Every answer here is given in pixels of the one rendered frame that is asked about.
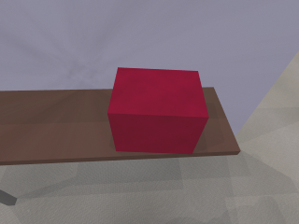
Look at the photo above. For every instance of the carton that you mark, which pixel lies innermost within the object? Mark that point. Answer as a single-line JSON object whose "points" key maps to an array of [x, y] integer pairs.
{"points": [[157, 110]]}

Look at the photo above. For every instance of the table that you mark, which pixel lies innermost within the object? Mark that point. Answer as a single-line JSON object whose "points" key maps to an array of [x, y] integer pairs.
{"points": [[60, 126]]}

